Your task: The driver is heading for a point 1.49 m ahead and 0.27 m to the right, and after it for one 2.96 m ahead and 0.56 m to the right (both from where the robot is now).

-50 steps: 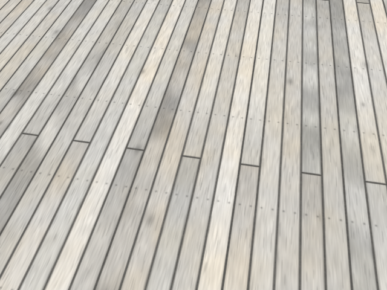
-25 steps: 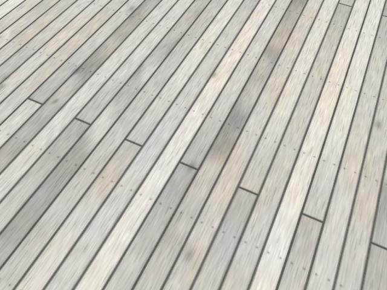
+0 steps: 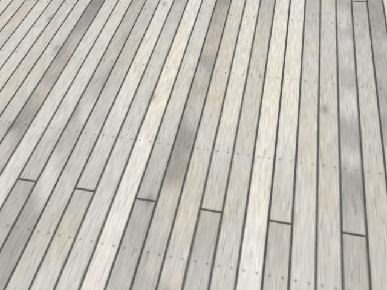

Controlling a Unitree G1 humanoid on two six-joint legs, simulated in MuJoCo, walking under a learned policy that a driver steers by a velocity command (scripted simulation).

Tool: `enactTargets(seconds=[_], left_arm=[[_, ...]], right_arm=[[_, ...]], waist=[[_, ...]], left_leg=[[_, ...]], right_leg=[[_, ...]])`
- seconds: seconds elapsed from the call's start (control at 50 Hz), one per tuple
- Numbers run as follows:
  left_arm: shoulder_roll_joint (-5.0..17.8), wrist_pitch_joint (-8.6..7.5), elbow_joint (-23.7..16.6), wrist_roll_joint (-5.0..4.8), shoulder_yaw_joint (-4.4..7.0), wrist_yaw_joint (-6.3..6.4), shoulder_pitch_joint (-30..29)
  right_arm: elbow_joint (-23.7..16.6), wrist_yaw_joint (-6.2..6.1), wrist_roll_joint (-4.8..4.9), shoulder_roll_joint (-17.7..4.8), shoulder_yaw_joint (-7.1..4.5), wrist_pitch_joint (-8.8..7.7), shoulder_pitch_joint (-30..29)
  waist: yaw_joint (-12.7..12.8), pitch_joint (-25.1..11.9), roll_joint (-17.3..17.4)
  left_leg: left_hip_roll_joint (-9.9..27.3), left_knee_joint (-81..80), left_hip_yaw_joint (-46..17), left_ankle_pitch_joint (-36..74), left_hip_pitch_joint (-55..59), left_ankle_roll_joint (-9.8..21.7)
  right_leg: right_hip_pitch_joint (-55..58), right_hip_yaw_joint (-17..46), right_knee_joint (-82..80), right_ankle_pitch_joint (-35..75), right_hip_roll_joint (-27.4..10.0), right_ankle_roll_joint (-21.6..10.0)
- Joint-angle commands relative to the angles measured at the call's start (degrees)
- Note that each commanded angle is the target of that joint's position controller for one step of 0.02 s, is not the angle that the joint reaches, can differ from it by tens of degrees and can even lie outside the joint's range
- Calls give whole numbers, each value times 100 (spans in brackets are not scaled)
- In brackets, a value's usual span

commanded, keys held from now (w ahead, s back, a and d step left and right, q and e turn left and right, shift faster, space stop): e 0.64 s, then no key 0.36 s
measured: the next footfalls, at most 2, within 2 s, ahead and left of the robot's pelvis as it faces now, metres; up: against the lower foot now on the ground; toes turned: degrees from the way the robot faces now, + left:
left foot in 0.30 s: +0.10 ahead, +0.14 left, +0.00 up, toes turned -17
right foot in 0.72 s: -0.01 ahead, -0.11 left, +0.00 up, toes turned -28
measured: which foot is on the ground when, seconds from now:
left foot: up 0.00-0.28, down 0.30-0.72, up 0.74-1.00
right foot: down 0.00-0.30, up 0.32-0.70, down 0.72-1.00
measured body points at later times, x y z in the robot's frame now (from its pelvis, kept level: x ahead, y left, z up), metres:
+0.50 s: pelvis +0.02 +0.04 +0.00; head +0.06 +0.06 +0.45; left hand +0.25 +0.29 -0.11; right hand +0.07 -0.26 -0.09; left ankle +0.06 +0.15 -0.74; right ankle -0.05 -0.08 -0.66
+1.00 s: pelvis +0.00 -0.01 +0.00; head +0.01 -0.04 +0.45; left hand +0.27 +0.13 -0.08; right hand -0.04 -0.32 -0.12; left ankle +0.06 +0.14 -0.70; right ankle -0.04 -0.09 -0.74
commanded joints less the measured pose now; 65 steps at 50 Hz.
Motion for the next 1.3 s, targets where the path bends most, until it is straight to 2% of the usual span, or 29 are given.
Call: enactTargets(seconds=[0.02, 0.2, 0.26, 0.28, 0.3, 0.32, 0.34, 0.36, 0.4, 0.44, 0.5, 0.56, 0.66, 0.7, 0.72, 0.74, 0.76, 0.78, 0.8, 0.84, 0.9, 1.0, 1.06, 1.08, 1.1, 1.12, 1.14, 1.18, 1.3], left_arm=[[986, 30, -437, -11, 278, 108, -52], [1075, 202, -640, -19, 332, 147, -281], [1000, 248, -745, -98, 307, 162, -537], [880, 254, -771, -95, 273, 180, -489], [566, 245, -785, 10, 185, 167, -203], [587, 188, -944, -18, 205, 157, -43], [1058, 141, -838, 45, 339, 148, 119], [1271, 164, -699, -28, 438, 132, 121], [1055, 283, -571, -23, 424, 161, 154], [779, 310, -695, -77, 338, 115, -17], [599, 286, -938, -91, 250, 76, -411], [494, 283, -1039, -42, 180, -1, -460], [568, 350, -1063, -55, 224, -110, -224], [552, 345, -899, -20, 264, -114, 226], [794, 329, -877, -10, 332, -61, 388], [1403, 295, -1047, 53, 415, 45, 438], [1255, 162, -1088, 232, 335, -16, 435], [1085, 50, -1021, 258, 282, -62, 312], [937, -17, -939, 196, 235, -65, 27], [733, -42, -910, 93, 133, -26, -367], [468, -73, -831, 136, 24, 28, -459], [590, -21, -596, 145, 53, 11, -386], [456, -17, -447, 95, -20, -25, -520], [368, -25, -366, 63, -59, -33, -508], [271, -68, -275, 105, -92, -40, -313], [260, -120, -248, 210, -97, -76, -103], [234, -126, -210, 210, -84, -83, -19], [373, -76, -188, 180, -49, -42, -483], [220, 29, 49, 141, -42, 34, -335]], right_arm=[[-356, -25, 39, -326, -85, -68, 42], [-385, 81, 75, -393, -98, -170, -70], [-294, 159, 85, -441, -155, -283, 318], [-244, 157, 54, -565, -207, -304, 472], [-305, 115, -53, -968, -289, -286, 573], [-292, 129, -238, -1245, -327, -252, 480], [-417, 127, -235, -970, -259, -283, 346], [-490, 95, -182, -649, -168, -288, 86], [-534, 36, -25, -462, -105, -246, -175], [-492, -40, -41, -490, -84, -186, -5], [-419, -103, -82, -636, -137, -114, 386], [-439, -54, -44, -856, -217, -77, 324], [-406, 79, 106, -1018, -269, -74, 239], [-321, 104, 220, -885, -213, -81, 222], [-194, 140, 134, -606, -126, -106, 551], [-410, 200, -243, -113, 75, -133, 565], [-498, 125, -116, -467, -42, -119, 157], [-475, 79, 37, -698, -113, -69, 16], [-409, 55, 77, -706, -136, -31, 73], [-227, 4, -4, -692, -157, 36, 277], [-114, 33, 41, -486, -96, 41, 502], [-171, 55, 24, -359, 20, 41, 226], [-56, 70, 32, -333, 41, 0, 444], [9, 89, -21, -280, 74, -36, 582], [34, 88, -96, -427, 69, -71, 650], [13, 63, -96, -795, 9, -82, 661], [120, 88, -9, -809, -20, -90, 494], [103, 133, -51, -412, 80, -148, 363], [307, 83, -38, -347, 155, -248, 494]], waist=[[-119, -1041, -783], [1, -906, -1163], [-237, -862, -1201], [-260, -869, -1039], [-91, -1047, 36], [132, -771, 1501], [71, -754, 1148], [119, -617, 750], [102, -416, 590], [-31, -358, 684], [-321, -539, 816], [-361, -685, 860], [-242, -668, 917], [31, -720, 696], [-1, -847, 3], [-187, -1007, -1887], [192, -1164, -1504], [197, -950, -1096], [41, -730, -1007], [-142, -616, -920], [-242, -781, -927], [-1, -602, -957], [-141, -503, -859], [-274, -477, -721], [-230, -582, -471], [27, -667, 115], [173, -645, 621], [-90, -450, 355], [-129, -326, 88]], left_leg=[[24, -318, -192, 398, -483, -175], [-146, -2239, -318, 742, 569, -171], [-155, -3696, -221, 1513, 1301, 22], [130, -4161, -350, 2114, 1836, 159], [1325, -4314, -1420, 2817, 2517, 589], [2333, -4472, -2833, 3932, 2454, 1618], [2641, -4509, -2915, 3818, 2222, 2062], [2250, -4435, -2215, 3470, 2037, 1846], [1664, -4388, -1339, 2951, 2007, 1460], [1449, -4440, -801, 3201, 2046, 1481], [1642, -4412, -641, 3475, 2717, 1634], [1797, -4383, -373, 3587, 2678, 1653], [1920, -4093, -95, 3609, 2381, 1482], [1711, -3506, 163, 3256, 2017, 1102], [1389, -2764, 574, 2413, 1361, 639], [675, -1055, 1032, -729, -190, 7], [405, -41, 268, -1277, -452, -113], [503, 365, 56, -968, -445, -94], [553, 335, -29, -543, -466, -51], [551, 249, -50, 161, -244, -111], [511, -268, -31, 673, 212, -196], [497, -1965, 57, 437, 886, -170], [428, -3094, 128, 979, 1453, -62], [422, -3894, 132, 1836, 1903, 20], [624, -4032, -152, 2685, 2393, 120], [983, -3783, -427, 3579, 2650, 310], [933, -3667, -360, 2659, 2117, 552], [752, -3850, -283, 1881, 1683, 452], [610, -3768, -150, 1969, 1714, 321]], right_leg=[[1444, 1373, -458, 3933, -1298, -1054], [822, 2147, -365, 2386, -1103, -923], [684, 2429, -87, 1833, -858, -653], [369, 2343, 128, 1118, -631, -417], [-304, 1712, 1203, -510, -95, -93], [-1444, 820, 2312, -2598, 729, 224], [-1588, 800, 3568, -2570, 265, 443], [-1574, 737, 4008, -2111, 139, 510], [-1719, 570, 4343, -1427, 44, 702], [-1742, 269, 4208, -1098, 4, 820], [-1865, 78, 3366, -1043, -192, 915], [-1289, -157, 2501, -1103, -372, 862], [-315, -531, 1089, -791, -273, 538], [639, -642, -276, 198, -47, 206], [1515, -49, -658, 1354, -362, 3], [2407, 1985, -511, 3882, -2038, -656], [1639, 2311, -573, 3902, -2580, -1670], [1356, 1857, -702, 3267, -2207, -1602], [1209, 1445, -746, 2694, -1813, -1273], [984, 1031, -770, 2662, -1484, -981], [1002, 725, -791, 2704, -1296, -961], [912, 963, -784, 1765, -1334, -1051], [681, 1113, -701, 1257, -1257, -956], [505, 1043, -656, 1051, -1137, -763], [322, 967, -588, 739, -948, -487], [147, 673, -385, 258, -597, -234], [431, 292, -477, -46, -274, -20], [668, 215, -266, 65, -240, 75], [641, 256, -265, 517, -285, 33]])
